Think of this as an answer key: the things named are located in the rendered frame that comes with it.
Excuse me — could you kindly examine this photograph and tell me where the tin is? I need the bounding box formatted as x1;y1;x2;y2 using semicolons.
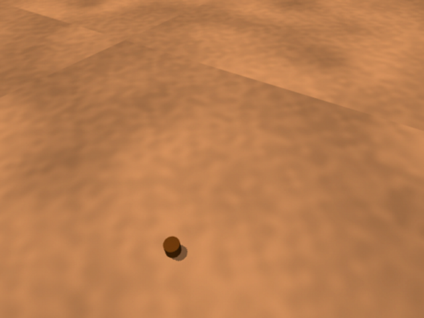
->
163;237;182;258

